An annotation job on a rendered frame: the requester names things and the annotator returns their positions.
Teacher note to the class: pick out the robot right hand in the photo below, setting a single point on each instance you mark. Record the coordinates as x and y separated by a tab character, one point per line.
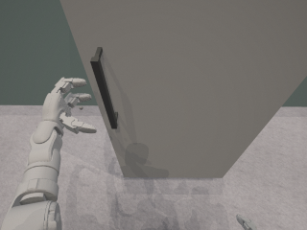
247	224

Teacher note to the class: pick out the fridge door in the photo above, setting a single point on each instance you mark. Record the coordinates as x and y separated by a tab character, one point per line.
193	81

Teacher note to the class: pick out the left robot upper arm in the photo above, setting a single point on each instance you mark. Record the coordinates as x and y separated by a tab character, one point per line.
43	215

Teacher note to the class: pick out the handle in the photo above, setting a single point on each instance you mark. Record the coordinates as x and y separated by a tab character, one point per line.
101	81

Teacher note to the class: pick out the robot left hand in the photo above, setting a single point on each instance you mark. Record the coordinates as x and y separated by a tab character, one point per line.
55	105

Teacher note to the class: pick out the robot left forearm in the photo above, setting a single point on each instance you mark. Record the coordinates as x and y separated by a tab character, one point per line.
40	177

